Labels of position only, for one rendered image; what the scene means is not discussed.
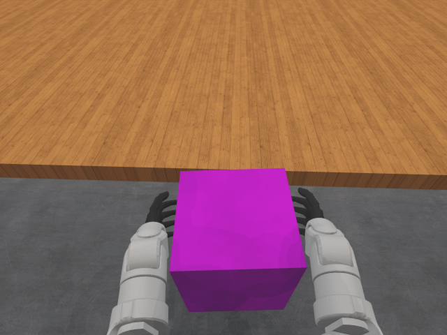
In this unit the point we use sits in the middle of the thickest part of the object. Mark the carton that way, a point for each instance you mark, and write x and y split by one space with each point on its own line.
236 243

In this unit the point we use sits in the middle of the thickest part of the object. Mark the right robot forearm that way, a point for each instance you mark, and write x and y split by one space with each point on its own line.
340 304

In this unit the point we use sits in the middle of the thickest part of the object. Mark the left robot forearm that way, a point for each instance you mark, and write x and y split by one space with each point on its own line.
141 307

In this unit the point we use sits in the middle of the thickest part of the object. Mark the robot right hand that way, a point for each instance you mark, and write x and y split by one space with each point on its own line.
311 211

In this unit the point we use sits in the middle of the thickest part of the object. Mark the robot left hand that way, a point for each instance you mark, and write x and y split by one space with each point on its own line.
155 211

